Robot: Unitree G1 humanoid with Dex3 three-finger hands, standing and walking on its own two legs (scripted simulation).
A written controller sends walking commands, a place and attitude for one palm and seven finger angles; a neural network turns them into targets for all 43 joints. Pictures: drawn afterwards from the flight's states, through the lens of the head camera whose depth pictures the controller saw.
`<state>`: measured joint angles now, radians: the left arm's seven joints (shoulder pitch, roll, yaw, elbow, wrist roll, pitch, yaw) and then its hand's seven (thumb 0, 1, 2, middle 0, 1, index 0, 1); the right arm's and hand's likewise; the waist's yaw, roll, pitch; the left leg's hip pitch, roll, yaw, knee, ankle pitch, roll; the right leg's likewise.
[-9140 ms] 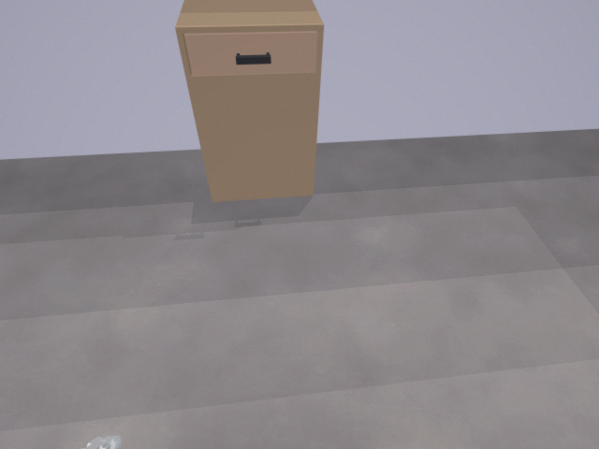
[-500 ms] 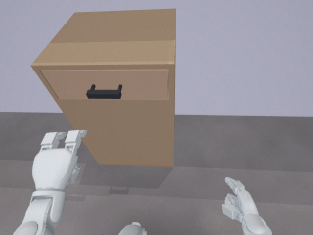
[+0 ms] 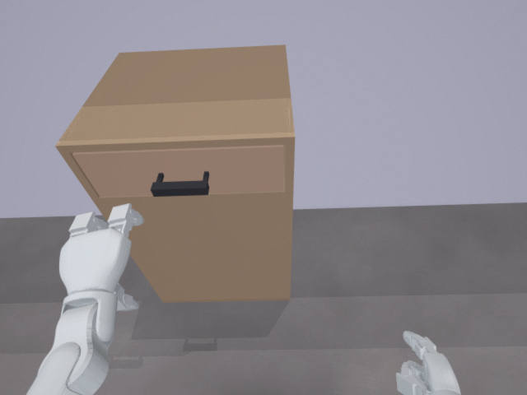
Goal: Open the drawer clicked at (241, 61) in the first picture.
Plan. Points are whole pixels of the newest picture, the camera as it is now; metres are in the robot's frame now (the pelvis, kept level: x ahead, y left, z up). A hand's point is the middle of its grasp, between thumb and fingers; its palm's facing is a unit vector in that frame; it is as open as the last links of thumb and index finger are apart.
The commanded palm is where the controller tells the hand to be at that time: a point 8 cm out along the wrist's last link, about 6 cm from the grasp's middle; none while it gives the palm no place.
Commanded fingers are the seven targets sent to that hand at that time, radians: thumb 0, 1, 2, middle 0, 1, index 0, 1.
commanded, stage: raise the hand with hooked fingers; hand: left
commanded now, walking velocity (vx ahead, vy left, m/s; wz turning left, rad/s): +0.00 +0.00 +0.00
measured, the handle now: (182, 182) +0.54 +0.25 -0.03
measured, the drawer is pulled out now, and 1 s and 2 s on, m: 0.00 0.00 0.00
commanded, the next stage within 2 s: move the hooked fingers above the handle in 0.70 s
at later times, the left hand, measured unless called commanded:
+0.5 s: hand (124, 244) +0.30 +0.24 +0.09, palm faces -0.02 -0.10 -0.99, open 13.8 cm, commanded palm +0.28 +0.24 +0.15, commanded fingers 0.00 -0.50 0.30 -0.30 -1.20 -0.30 -1.20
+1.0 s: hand (143, 240) +0.31 +0.22 +0.07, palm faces -0.04 -0.08 -1.00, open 13.8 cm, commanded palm +0.31 +0.23 +0.14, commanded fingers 0.00 -0.50 0.30 -0.30 -1.20 -0.30 -1.20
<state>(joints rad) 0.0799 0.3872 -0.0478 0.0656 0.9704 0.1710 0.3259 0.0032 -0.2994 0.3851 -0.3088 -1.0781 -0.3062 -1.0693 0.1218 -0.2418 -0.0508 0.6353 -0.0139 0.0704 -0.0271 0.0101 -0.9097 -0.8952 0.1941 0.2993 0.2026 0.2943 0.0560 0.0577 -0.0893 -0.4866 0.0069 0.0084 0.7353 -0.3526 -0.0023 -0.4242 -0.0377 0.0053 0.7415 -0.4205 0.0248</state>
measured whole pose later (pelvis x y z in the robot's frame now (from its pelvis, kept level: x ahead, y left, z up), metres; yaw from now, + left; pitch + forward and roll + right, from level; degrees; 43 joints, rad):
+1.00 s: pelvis +0.00 -0.02 +0.02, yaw +1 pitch +3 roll +1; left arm -0.15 0.45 -0.09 0.25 0.96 0.05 0.09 0.00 -0.49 0.30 -0.32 -1.21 -0.32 -1.20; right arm 0.12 -0.24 -0.01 0.65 0.01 0.08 -0.06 0.01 -0.91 -0.89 0.20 0.30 0.21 0.29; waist 0.06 0.06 -0.04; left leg -0.34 0.02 -0.01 0.54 -0.26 -0.03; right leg -0.29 -0.02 -0.02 0.58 -0.35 0.00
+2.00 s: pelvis +0.01 -0.01 +0.00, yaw -1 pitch +14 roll +0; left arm -0.66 0.48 -0.03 0.92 1.07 -0.03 0.25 0.00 -0.49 0.30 -0.32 -1.21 -0.32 -1.20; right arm 0.30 -0.25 -0.07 0.69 0.01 0.11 -0.03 0.00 -0.91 -0.89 0.20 0.30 0.21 0.29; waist -0.06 0.04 -0.12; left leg -0.64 0.03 0.00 0.73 -0.34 -0.01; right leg -0.57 -0.01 0.00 0.72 -0.40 0.01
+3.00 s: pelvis +0.00 +0.01 -0.01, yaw -2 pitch +20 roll -2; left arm -0.86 0.52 0.01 1.12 1.11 -0.01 0.33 0.00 -0.49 0.30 -0.34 -1.21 -0.35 -1.23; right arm 0.35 -0.24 -0.05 0.72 -0.01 0.11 -0.01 0.00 -0.91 -0.89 0.20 0.30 0.21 0.29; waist -0.13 0.05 -0.16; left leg -0.81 0.04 0.00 0.83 -0.37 0.01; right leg -0.72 0.00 0.01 0.77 -0.40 0.03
